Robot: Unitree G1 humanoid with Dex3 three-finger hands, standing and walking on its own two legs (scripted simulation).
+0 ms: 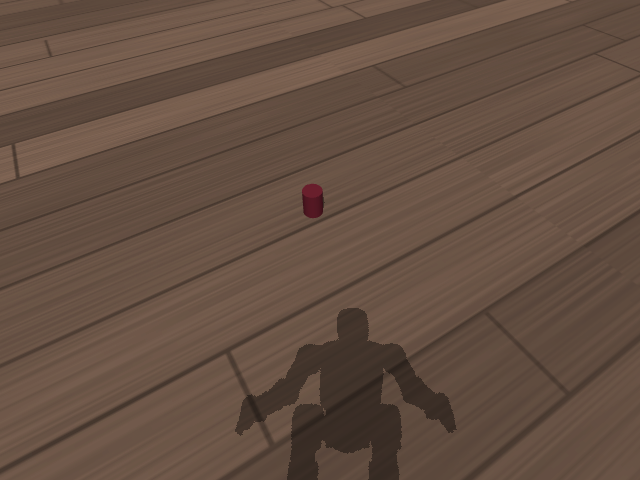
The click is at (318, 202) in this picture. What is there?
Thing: squat round
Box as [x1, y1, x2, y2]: [302, 184, 322, 217]
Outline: 308,184 304,186 302,189 303,210 305,215 309,217 316,217 320,215 322,212 322,189 320,186 316,184
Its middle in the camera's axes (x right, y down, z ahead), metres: -0.04 -0.18 +1.72
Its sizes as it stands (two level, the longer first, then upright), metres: 0.089 0.089 0.125
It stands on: the floor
